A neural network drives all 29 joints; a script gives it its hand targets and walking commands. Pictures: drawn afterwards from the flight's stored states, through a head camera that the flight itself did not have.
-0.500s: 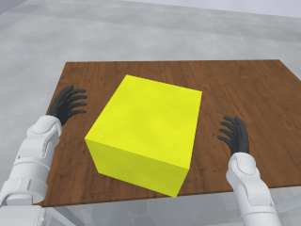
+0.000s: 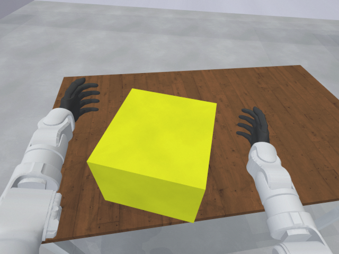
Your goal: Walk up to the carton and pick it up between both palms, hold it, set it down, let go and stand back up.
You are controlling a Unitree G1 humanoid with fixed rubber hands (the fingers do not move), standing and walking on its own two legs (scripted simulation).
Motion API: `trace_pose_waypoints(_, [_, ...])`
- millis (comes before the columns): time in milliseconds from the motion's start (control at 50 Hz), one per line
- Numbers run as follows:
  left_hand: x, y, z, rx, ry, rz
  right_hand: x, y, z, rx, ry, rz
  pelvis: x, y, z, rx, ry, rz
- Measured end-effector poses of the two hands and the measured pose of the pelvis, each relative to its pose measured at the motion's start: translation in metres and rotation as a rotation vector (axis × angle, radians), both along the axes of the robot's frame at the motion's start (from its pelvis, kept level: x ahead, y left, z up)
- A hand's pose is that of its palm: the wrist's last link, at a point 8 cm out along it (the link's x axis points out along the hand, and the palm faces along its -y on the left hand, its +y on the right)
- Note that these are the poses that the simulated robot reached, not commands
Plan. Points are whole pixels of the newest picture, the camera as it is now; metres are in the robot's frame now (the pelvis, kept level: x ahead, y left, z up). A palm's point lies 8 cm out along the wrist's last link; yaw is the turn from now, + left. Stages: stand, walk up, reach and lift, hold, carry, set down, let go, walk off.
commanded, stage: reach and lift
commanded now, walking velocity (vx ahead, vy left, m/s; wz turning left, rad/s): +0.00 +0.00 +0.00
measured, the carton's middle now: (161, 151) +0.44 +0.01 -0.03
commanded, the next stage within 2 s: none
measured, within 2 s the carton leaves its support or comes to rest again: neither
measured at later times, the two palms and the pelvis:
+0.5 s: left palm (78, 133) +0.44 +0.23 +0.06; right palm (250, 156) +0.35 -0.22 +0.04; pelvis +0.00 -0.01 -0.01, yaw +0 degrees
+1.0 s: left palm (82, 135) +0.44 +0.22 +0.05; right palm (239, 160) +0.36 -0.20 +0.02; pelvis -0.02 +0.00 -0.02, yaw -1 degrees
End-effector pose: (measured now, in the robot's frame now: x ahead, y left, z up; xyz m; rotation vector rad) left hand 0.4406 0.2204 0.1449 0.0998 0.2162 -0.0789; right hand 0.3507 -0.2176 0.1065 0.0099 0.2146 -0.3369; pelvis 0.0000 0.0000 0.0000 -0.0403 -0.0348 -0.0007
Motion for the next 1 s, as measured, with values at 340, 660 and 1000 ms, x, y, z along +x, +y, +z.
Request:
trace_pose_waypoints(340, [-0.005, 0.008, -0.055, 0.065, 0.079, 0.022, 0.006, 0.0, -0.041, -0.005, 0.075, 0.001, 0.001, -0.002, -0.001, 0.003, 0.091, -0.004])
trace_pose_waypoints(660, [0.004, 0.0, -0.093, 0.08, 0.073, 0.02, 0.001, 0.001, -0.094, -0.01, 0.094, 0.019, -0.009, -0.008, -0.013, 0.012, 0.296, -0.011])
trace_pose_waypoints(1000, [0.001, -0.002, -0.093, 0.072, 0.056, 0.027, 0.005, 0.018, -0.09, -0.011, 0.06, 0.035, -0.018, -0.003, -0.02, 0.004, 0.328, -0.013])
